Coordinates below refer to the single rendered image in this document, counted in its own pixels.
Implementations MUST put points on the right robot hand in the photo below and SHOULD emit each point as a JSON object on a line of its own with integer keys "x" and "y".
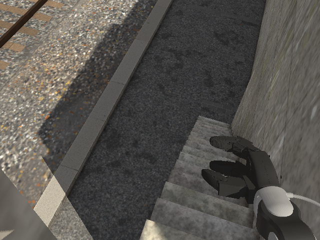
{"x": 242, "y": 180}

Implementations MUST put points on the robot right forearm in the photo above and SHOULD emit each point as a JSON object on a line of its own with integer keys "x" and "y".
{"x": 278, "y": 218}

